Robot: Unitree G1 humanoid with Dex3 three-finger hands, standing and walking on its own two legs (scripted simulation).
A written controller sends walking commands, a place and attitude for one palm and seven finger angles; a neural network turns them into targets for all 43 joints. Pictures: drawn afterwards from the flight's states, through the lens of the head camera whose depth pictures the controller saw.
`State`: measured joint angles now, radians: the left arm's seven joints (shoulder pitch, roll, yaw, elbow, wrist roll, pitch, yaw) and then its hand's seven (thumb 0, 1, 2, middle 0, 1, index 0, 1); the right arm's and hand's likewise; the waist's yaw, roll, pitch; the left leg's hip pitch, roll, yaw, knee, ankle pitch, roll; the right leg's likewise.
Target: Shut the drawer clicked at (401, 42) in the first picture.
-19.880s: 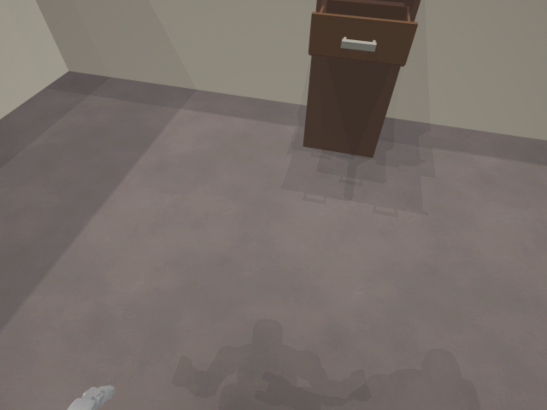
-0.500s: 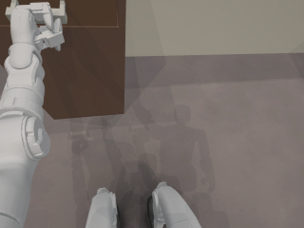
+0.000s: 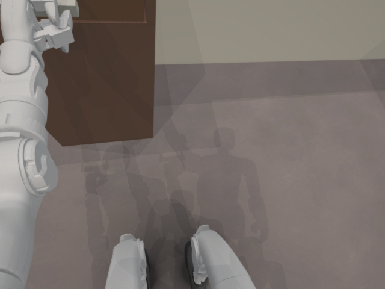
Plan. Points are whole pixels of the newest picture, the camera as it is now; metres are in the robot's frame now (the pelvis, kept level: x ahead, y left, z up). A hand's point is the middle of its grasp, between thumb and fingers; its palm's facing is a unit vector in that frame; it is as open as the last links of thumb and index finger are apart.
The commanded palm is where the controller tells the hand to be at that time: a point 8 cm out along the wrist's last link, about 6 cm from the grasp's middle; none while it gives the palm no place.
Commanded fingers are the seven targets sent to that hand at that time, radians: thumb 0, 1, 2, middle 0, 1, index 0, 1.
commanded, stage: pull the fist back off the drawer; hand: left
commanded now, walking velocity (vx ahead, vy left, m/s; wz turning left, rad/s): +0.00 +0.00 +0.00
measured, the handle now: out of the picture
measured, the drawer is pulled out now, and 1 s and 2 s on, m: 0.00 0.00 0.00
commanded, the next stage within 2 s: draw the hand back to the body in 0.32 s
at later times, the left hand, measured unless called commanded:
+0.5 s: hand (72, 31) +0.58 +0.14 +0.09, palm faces +0.05 -1.00 -0.04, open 3.0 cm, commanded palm +0.53 +0.18 +0.11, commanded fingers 0.00 0.90 0.90 -1.40 -1.60 -1.40 -1.60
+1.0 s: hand (7, 88) +0.40 +0.18 +0.18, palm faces +0.07 -0.99 -0.14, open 3.3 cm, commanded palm +0.37 +0.23 +0.19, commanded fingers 0.00 0.90 0.90 -1.40 -1.60 -1.40 -1.60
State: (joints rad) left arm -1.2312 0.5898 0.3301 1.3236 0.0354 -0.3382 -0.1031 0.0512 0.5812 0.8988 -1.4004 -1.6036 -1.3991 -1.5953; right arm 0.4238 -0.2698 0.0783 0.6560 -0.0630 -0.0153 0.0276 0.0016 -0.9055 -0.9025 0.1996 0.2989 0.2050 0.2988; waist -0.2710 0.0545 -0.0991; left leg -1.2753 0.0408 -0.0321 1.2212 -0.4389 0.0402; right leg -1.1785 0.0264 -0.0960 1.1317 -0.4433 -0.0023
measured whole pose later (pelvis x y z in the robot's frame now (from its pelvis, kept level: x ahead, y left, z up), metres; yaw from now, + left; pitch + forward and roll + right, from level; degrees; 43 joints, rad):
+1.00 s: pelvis +0.07 -0.02 +0.08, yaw +2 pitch +8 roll -1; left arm -0.13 0.29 0.16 0.29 -0.16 -0.20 -0.12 0.01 0.90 0.90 -1.40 -1.60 -1.40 -1.60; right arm 0.23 -0.27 0.00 0.54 0.05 0.04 -0.03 0.01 -0.91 -0.90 0.20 0.30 0.20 0.30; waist -0.02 0.04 -0.10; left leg -0.50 0.02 0.02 0.76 -0.40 0.01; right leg -0.45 0.02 -0.04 0.72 -0.41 -0.02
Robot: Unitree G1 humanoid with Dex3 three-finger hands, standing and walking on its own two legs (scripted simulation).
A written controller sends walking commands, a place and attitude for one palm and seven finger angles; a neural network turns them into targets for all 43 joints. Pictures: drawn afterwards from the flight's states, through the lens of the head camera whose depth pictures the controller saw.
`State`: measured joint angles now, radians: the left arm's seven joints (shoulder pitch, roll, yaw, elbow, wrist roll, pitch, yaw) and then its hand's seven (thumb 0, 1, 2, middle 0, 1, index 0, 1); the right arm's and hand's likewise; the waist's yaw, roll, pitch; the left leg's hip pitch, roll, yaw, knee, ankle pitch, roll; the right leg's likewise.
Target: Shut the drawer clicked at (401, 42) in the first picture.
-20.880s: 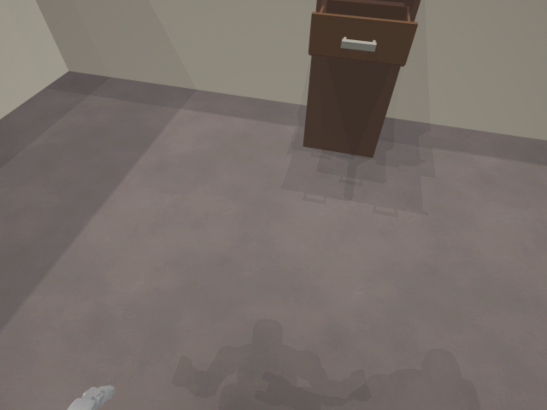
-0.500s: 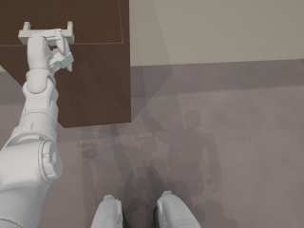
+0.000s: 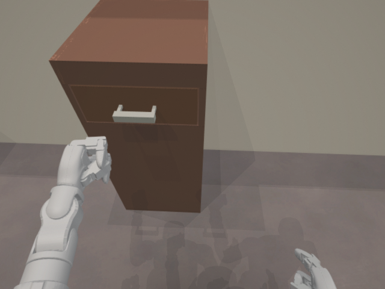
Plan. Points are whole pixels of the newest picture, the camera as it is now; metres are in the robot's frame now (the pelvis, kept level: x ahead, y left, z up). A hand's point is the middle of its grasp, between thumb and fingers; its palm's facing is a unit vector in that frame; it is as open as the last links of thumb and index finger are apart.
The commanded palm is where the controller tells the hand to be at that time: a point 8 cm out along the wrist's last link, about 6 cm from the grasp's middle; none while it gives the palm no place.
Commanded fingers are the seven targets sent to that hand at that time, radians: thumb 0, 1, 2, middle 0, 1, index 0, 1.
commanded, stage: draw the hand back to the body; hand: left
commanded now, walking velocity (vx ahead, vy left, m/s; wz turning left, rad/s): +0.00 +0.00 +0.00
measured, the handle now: (135, 112) +0.59 +0.20 +0.01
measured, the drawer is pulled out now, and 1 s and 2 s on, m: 0.00 0.00 0.00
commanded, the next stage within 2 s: step back with the hand held close in 0.80 s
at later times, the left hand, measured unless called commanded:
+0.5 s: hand (38, 207) +0.21 +0.23 +0.17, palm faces +0.34 -0.88 -0.33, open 3.2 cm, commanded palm +0.16 +0.28 +0.19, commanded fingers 0.00 0.90 0.90 -1.40 -1.60 -1.40 -1.60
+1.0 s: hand (12, 221) +0.18 +0.23 +0.19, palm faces +0.39 -0.82 -0.41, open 3.2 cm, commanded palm +0.12 +0.28 +0.20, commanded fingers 0.00 0.90 0.90 -1.40 -1.60 -1.40 -1.60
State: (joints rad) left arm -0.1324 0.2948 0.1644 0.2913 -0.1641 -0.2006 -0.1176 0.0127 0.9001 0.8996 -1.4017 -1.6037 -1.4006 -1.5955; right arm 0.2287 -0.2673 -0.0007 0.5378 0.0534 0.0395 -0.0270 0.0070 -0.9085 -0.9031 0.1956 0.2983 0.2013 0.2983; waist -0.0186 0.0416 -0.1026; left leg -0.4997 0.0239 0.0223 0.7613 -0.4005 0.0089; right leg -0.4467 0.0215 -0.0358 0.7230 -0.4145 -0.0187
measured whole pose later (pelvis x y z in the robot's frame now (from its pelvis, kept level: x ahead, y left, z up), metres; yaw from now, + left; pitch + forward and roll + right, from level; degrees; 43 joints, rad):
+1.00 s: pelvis +0.00 +0.00 +0.03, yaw +0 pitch -3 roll -1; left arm 0.53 0.34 0.30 -0.47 -0.06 -0.13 0.10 0.01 0.89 0.90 -1.41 -1.60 -1.41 -1.59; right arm 0.20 -0.23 0.02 0.61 0.00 -0.08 -0.07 0.01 -0.90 -0.90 0.20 0.30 0.20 0.30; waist 0.05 0.08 0.01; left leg -0.14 0.02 0.02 0.46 -0.26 0.01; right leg -0.08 0.03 -0.03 0.40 -0.27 -0.02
